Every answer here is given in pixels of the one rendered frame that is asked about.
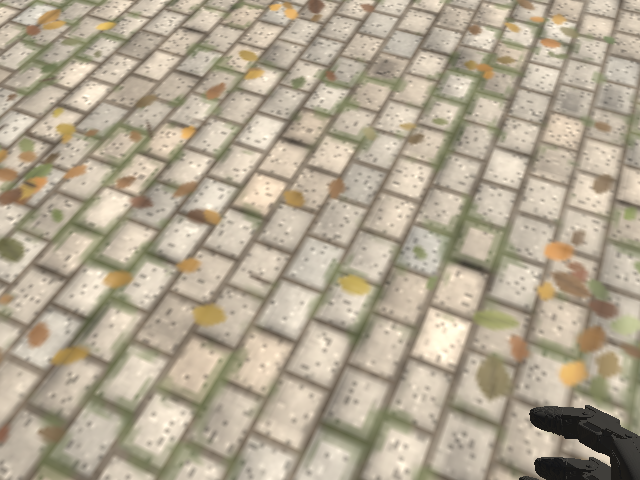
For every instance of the right robot hand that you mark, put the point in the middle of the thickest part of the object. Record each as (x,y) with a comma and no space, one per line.
(595,429)

